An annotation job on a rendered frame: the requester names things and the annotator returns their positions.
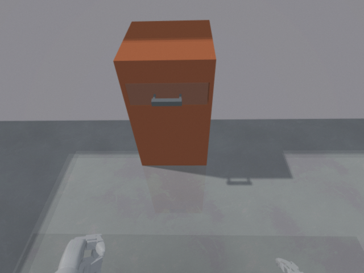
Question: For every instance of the robot right hand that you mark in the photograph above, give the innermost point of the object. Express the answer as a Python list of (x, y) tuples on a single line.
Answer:
[(286, 266)]

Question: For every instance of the handle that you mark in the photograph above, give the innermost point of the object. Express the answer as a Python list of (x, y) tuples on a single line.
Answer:
[(166, 101)]

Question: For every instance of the cabinet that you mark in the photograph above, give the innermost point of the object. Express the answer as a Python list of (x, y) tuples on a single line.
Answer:
[(176, 51)]

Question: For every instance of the robot left hand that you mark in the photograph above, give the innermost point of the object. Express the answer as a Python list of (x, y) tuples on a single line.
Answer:
[(74, 253)]

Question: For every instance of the drawer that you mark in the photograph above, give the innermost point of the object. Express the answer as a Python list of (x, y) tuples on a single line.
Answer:
[(192, 93)]

